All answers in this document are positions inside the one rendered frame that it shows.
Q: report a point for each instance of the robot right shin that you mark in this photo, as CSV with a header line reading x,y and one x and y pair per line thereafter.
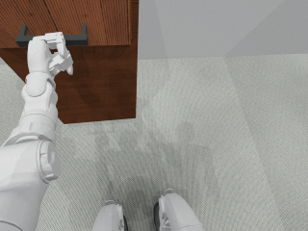
x,y
164,225

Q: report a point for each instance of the cabinet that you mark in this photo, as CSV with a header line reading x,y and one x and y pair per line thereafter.
x,y
103,85

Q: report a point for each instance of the left robot thigh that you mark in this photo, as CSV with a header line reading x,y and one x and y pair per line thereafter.
x,y
109,218

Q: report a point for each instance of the left robot forearm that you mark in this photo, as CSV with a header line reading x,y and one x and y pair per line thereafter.
x,y
40,115

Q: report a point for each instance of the drawer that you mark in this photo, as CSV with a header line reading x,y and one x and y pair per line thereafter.
x,y
108,21

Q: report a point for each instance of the robot left upper arm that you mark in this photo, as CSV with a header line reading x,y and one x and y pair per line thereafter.
x,y
26,170

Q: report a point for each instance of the left robot hand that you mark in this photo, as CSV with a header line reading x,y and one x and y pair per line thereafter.
x,y
40,59

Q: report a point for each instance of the handle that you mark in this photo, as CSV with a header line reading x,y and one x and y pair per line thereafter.
x,y
70,40

